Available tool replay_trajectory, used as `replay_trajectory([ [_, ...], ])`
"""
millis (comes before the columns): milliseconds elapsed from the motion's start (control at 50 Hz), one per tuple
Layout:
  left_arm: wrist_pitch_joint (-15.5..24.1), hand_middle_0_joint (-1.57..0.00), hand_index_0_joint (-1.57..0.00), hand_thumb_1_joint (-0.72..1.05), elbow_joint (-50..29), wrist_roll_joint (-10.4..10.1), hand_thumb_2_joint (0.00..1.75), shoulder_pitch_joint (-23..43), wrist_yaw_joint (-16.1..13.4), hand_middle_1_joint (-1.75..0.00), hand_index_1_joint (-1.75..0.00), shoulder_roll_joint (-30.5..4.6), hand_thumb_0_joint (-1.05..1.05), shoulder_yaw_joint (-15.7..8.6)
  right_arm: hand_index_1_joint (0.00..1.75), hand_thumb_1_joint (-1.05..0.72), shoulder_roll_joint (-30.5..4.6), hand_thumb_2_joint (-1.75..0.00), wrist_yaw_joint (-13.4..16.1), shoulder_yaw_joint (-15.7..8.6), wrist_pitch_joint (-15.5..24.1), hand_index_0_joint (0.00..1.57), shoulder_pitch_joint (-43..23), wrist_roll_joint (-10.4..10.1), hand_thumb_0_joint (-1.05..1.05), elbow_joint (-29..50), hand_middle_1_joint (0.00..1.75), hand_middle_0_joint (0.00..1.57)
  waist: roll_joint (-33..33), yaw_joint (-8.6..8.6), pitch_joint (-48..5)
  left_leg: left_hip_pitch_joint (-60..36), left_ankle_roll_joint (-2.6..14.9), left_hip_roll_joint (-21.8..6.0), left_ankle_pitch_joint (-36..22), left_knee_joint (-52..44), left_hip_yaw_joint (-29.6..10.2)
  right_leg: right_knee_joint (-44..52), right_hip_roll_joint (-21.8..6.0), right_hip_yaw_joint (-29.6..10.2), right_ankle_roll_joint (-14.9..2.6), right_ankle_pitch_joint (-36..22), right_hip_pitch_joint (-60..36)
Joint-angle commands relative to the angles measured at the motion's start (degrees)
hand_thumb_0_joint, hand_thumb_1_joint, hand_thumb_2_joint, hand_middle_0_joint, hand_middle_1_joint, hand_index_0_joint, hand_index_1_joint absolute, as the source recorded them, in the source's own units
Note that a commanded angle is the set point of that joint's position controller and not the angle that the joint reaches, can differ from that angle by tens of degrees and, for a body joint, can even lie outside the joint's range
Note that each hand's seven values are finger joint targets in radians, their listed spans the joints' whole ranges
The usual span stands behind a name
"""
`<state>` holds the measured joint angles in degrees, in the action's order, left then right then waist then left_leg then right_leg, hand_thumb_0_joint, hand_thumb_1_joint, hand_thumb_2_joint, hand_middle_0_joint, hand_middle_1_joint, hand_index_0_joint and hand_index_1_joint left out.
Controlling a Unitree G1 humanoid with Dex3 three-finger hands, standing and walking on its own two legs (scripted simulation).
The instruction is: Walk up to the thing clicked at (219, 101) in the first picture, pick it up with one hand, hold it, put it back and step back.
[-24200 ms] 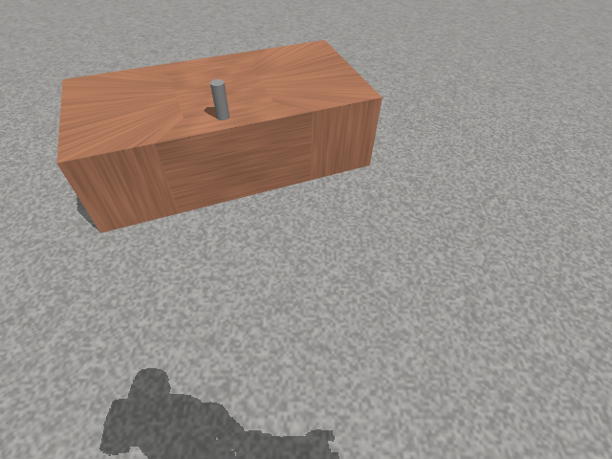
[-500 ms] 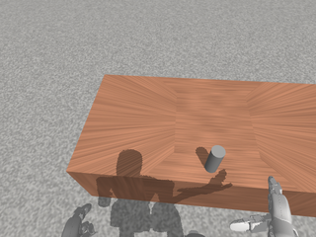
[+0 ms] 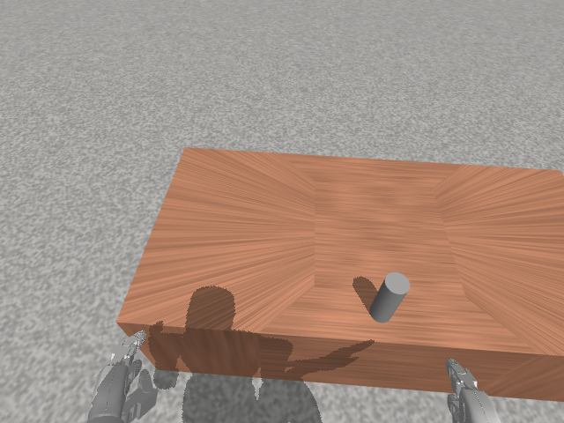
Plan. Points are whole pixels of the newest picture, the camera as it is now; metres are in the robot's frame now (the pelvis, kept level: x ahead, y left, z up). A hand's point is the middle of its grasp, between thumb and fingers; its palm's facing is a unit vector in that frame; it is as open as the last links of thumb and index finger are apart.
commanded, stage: home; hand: right
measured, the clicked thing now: (388, 298) +0.45 -0.21 -0.25
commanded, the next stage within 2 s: none
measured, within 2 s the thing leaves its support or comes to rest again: neither
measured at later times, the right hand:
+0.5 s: hand out of the picture +0.15 -0.19 -0.05, palm faces +0.04 +0.98 -0.20, open 17.7 cm
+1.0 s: hand out of the picture +0.16 -0.20 -0.05, palm faces +0.03 +0.98 -0.21, open 17.6 cm
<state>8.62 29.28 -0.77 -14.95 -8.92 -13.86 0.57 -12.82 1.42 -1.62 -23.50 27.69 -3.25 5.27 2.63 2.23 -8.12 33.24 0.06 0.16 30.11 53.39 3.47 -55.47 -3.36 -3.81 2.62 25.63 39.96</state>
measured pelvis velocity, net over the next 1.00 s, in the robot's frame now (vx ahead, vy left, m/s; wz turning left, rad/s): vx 0.00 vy -0.03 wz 0.02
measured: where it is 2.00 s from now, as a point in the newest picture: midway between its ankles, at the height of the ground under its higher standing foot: outside the picture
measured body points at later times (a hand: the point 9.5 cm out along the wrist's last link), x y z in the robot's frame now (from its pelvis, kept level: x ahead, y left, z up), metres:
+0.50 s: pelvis -0.01 -0.01 +0.00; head +0.02 -0.01 +0.44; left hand +0.16 +0.24 -0.07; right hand +0.15 -0.24 -0.03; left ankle -0.03 +0.12 -0.68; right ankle +0.02 -0.15 -0.68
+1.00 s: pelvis +0.00 -0.03 +0.00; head +0.02 -0.03 +0.44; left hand +0.16 +0.22 -0.07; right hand +0.16 -0.26 -0.03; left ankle -0.03 +0.12 -0.68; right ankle +0.02 -0.15 -0.68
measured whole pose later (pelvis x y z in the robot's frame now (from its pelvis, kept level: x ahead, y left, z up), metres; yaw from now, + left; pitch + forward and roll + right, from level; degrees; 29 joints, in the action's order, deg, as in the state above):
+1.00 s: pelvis +0.00 -0.03 +0.00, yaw +1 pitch +11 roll +3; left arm 12.0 30.0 -0.1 -15.6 -10.0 -11.9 1.8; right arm -12.9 1.4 -2.0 -27.2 28.6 -2.7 9.2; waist 2.6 1.9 -8.5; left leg 35.1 -1.9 -0.3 29.7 54.2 2.1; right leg -58.4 -3.0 -2.5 0.7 26.8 42.4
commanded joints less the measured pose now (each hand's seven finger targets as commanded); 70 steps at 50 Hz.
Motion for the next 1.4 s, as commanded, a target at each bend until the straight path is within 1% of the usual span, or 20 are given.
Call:
replay_trajectory([
  [0, 3.29, -0.2, -0.2, 0.9, -10.13, -0.28, 0.9, 3.62, -0.36, -0.3, -0.3, -6.4, 0.0, -2.42, 0.05, 0.59, -6.73, -0.03, 0.17, -3.68, 1.12, 0.05, 0.86, -0.22, 0.0, 9.9, 0.05, 0.05, -3.83, -0.18, -5.44, -0.44, -1.96, 0.1, -22.23, -10.47, -0.97, 4.31, 3.14, 3.45, -4.17, -14.8, -7.41],
  [60, 3.66, -0.2, -0.2, 0.9, -10.18, -0.39, 0.9, 3.82, -0.6, -0.3, -0.3, -6.09, 0.0, -2.14, 0.05, 0.59, -7.28, -0.03, 0.48, -4.58, 1.34, 0.05, 0.31, -0.07, 0.0, 10.17, 0.05, 0.05, -4.04, -0.36, -5.23, 0.47, -1.78, 0.19, -19.71, -10.23, -1.28, 4.17, 2.98, 3.49, -4.11, -13.02, -6.99],
  [100, 4.0, -0.2, -0.2, 0.9, -9.97, -0.28, 0.9, 3.26, -0.8, -0.3, -0.3, -6.24, 0.0, -2.24, 0.04, 0.6, -6.16, -0.02, 0.43, -3.9, 1.38, 0.05, 0.87, -0.13, 0.0, 10.04, 0.04, 0.05, -3.33, -0.12, -5.29, 1.12, -1.46, 0.44, -18.11, -9.66, -0.99, 4.32, 2.96, 3.39, -4.03, -12.21, -6.72],
  [200, 4.79, -0.2, -0.2, 0.9, -9.89, -0.03, 0.91, 2.95, -1.19, -0.3, -0.3, -6.81, 0.0, -2.79, 0.04, 0.6, -7.17, -0.02, 0.61, -4.54, 1.62, 0.05, -0.45, 0.21, 0.0, 14.37, 0.04, 0.05, -0.75, -0.35, -8.08, 1.27, -0.87, 0.84, -17.49, -8.35, -0.82, 4.47, 2.73, 3.08, -3.75, -12.66, -8.32],
  [280, 5.33, -0.2, -0.2, 0.9, -9.05, 0.04, 0.91, 2.33, -1.48, -0.3, -0.3, -6.71, 0.0, -2.85, 0.04, 0.61, -5.69, -0.02, 0.37, -3.59, 0.98, 0.05, 0.51, -0.06, 0.0, 12.95, 0.04, 0.05, -2.19, 0.61, -6.94, 1.94, -1.0, 1.11, -16.37, -8.86, -0.42, 4.57, 2.59, 2.82, -3.86, -11.6, -8.06],
  [320, 5.49, -0.2, -0.2, 0.9, -9.07, 0.08, 0.91, 2.82, -1.44, -0.3, -0.3, -6.58, 0.0, -2.62, 0.04, 0.61, -6.08, -0.02, 0.12, -3.82, 0.7, 0.05, 0.9, -0.07, 0.0, 12.31, 0.04, 0.05, -0.89, -0.2, -5.45, 2.67, -0.64, 1.13, -13.45, -9.01, -0.13, 5.42, 2.73, 2.86, -3.55, -9.65, -7.03],
  [400, 5.94, -0.2, -0.2, 0.9, -9.26, 0.1, 0.91, 3.57, -1.58, -0.3, -0.3, -6.32, 0.0, -2.47, 0.04, 0.59, -6.43, -0.03, 0.03, -3.59, 0.81, 0.05, -1.32, 0.19, 0.0, 14.77, 0.05, 0.05, -0.4, -0.18, -5.06, 3.32, -0.39, 1.28, -11.05, -9.18, -0.02, 6.13, 2.5, 2.65, -3.35, -7.9, -7.23],
  [480, 6.39, -0.2, -0.2, 0.9, -8.84, 0.21, 0.91, 3.43, -1.83, -0.3, -0.3, -6.17, 0.0, -2.36, 0.04, 0.6, -6.8, -0.03, 0.25, -4.25, 0.37, 0.05, -0.83, 0.43, 0.0, 14.23, 0.04, 0.05, -0.06, 0.07, -5.15, 3.5, -0.41, 1.34, -11.76, -8.95, 0.09, 5.9, 2.49, 2.53, -3.4, -8.57, -7.48],
  [500, 6.5, -0.2, -0.2, 0.9, -8.47, 0.24, 0.91, 3.38, -1.85, -0.3, -0.3, -6.03, 0.0, -2.22, 0.04, 0.61, -6.17, -0.02, 0.14, -4.03, -0.05, 0.05, 1.94, 0.58, 0.0, 11.17, 0.04, 0.05, -1.35, -0.17, -4.61, 2.98, -0.53, 1.28, -12.38, -8.82, 0.26, 5.78, 2.58, 2.68, -3.42, -9.14, -7.05],
  [520, 6.43, -0.2, -0.2, 0.9, -8.88, 0.28, 0.91, 3.31, -1.82, -0.3, -0.3, -6.23, 0.0, -2.46, 0.05, 0.58, -6.66, -0.04, 0.1, -3.62, 0.24, 0.05, -0.76, 0.59, 0.0, 14.8, 0.05, 0.05, -0.36, -0.02, -5.59, 3.07, -0.4, 1.36, -12.14, -8.67, 0.19, 5.97, 2.52, 2.53, -3.33, -8.97, -7.48],
  [620, 6.48, -0.2, -0.2, 0.9, -8.56, 0.3, 0.91, 2.95, -1.89, -0.3, -0.3, -6.19, 0.0, -2.34, 0.05, 0.58, -5.89, -0.03, 0.25, -3.57, -0.46, 0.05, 1.8, 0.74, 0.0, 13.45, 0.05, 0.05, 1.27, -0.15, -6.61, 3.05, -0.19, 1.63, -13.46, -7.43, 0.83, 6.41, 2.24, 1.9, -3.06, -11.26, -8.86],
  [640, 6.45, -0.2, -0.2, 0.9, -8.64, 0.33, 0.9, 3.5, -1.86, -0.3, -0.3, -6.14, 0.0, -2.35, 0.04, 0.61, -6.18, -0.02, 0.19, -3.09, -0.25, 0.05, -0.31, 0.69, 0.0, 15.46, 0.04, 0.05, 2.38, -0.06, -5.42, 3.51, -0.1, 1.69, -12.2, -7.78, 1.04, 6.91, 2.23, 1.78, -2.89, -9.97, -8.16],
  [700, 6.52, -0.2, -0.2, 0.9, -8.2, 0.28, 0.91, 2.87, -1.91, -0.3, -0.3, -6.1, 0.0, -2.36, 0.05, 0.59, -5.98, -0.03, 0.35, -3.88, -0.69, 0.05, 1.33, 0.75, 0.0, 13.76, 0.05, 0.05, 1.0, -0.16, -6.87, 2.95, -0.21, 1.77, -13.64, -7.12, 1.24, 6.62, 2.03, 1.39, -3.02, -11.93, -9.14],
  [780, 6.37, -0.2, -0.2, 0.9, -8.35, 0.31, 0.91, 2.66, -2.09, -0.3, -0.3, -5.91, 0.0, -2.32, 0.05, 0.58, -5.64, -0.04, 0.36, -3.23, -0.73, 0.05, 0.9, 0.91, 0.0, 14.12, 0.05, 0.05, 0.23, -0.09, -7.02, 2.53, -0.3, 1.73, -15.27, -7.03, 1.1, 6.25, 2.07, 1.51, -2.99, -13.62, -9.45],
  [840, 6.46, -0.2, -0.2, 0.9, -9.0, 0.39, 0.9, 3.46, -2.06, -0.3, -0.3, -5.73, 0.0, -2.09, 0.04, 0.6, -4.98, -0.02, 0.27, -2.71, -0.68, 0.05, 0.08, 0.83, 0.0, 14.87, 0.04, 0.05, 0.26, 0.13, -6.41, 3.07, -0.28, 1.85, -14.29, -7.02, 1.28, 6.43, 1.86, 1.18, -3.01, -12.49, -9.02],
  [860, 6.47, -0.2, -0.2, 0.9, -8.58, 0.34, 0.9, 2.92, -1.97, -0.3, -0.3, -5.85, 0.0, -2.12, 0.05, 0.58, -6.04, -0.03, 0.3, -3.94, -0.95, 0.05, 1.21, 0.82, 0.0, 13.48, 0.05, 0.05, 0.42, -0.47, -6.14, 3.17, -0.3, 1.8, -13.69, -6.91, 1.36, 6.94, 1.84, 1.0, -2.91, -11.97, -8.4],
  [1000, 6.52, -0.2, -0.2, 0.9, -8.75, 0.31, 0.9, 2.88, -2.01, -0.3, -0.3, -5.83, 0.0, -2.15, 0.05, 0.58, -5.75, -0.04, 0.22, -3.3, -0.99, 0.05, 0.55, 0.84, 0.0, 14.86, 0.05, 0.05, 1.87, -0.26, -5.71, 3.59, -0.15, 1.94, -13.29, -6.81, 1.46, 7.33, 1.7, 0.93, -2.7, -11.99, -9.02],
  [1140, 6.54, -0.2, -0.2, 0.9, -8.96, 0.39, 0.9, 2.57, -2.02, -0.3, -0.3, -5.76, 0.0, -2.32, 0.05, 0.57, -5.99, -0.04, 0.15, -3.69, -0.89, 0.05, 0.64, 0.86, 0.0, 15.26, 0.05, 0.05, 0.86, -0.22, -7.87, 2.1, -0.26, 1.77, -15.73, -7.01, 1.02, 6.11, 2.07, 1.56, -3.04, -13.91, -9.6],
  [1320, 6.56, -0.2, -0.2, 0.9, -9.05, 0.46, 0.9, 3.49, -2.19, -0.3, -0.3, -5.56, 0.0, -1.92, 0.05, 0.57, -6.34, -0.04, 0.22, -3.81, -0.65, 0.05, 0.03, 0.77, 0.0, 14.7, 0.05, 0.05, 0.13, -0.07, -5.18, 3.21, -0.47, 1.5, -12.89, -8.35, 0.38, 5.86, 2.39, 2.28, -3.22, -10.06, -7.34],
  [1380, 6.68, -0.2, -0.2, 0.9, -8.66, 0.53, 0.9, 2.68, -2.15, -0.3, -0.3, -5.64, 0.0, -2.12, 0.05, 0.54, -5.62, -0.06, 0.16, -3.47, -0.52, 0.05, 0.23, 0.68, 0.0, 15.44, 0.05, 0.05, 0.93, 0.02, -7.72, 2.66, -0.42, 1.48, -14.96, -7.28, 0.41, 5.51, 2.28, 2.12, -3.28, -12.41, -9.1],
])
